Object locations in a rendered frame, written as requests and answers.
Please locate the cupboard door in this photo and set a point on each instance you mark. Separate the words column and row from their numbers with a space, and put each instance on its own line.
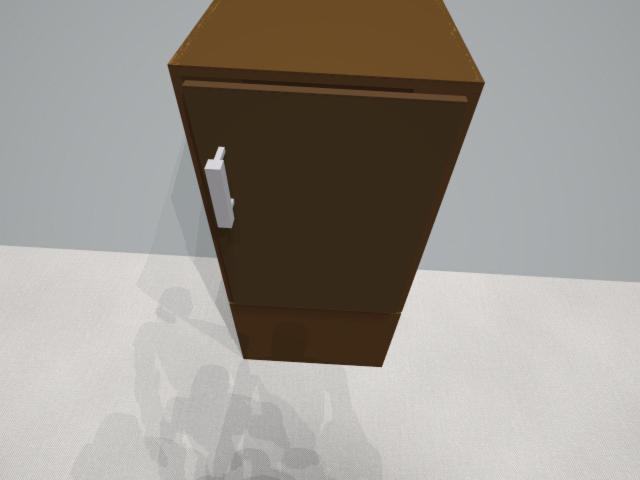
column 332, row 188

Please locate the handle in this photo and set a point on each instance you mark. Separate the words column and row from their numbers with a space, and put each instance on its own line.
column 219, row 190

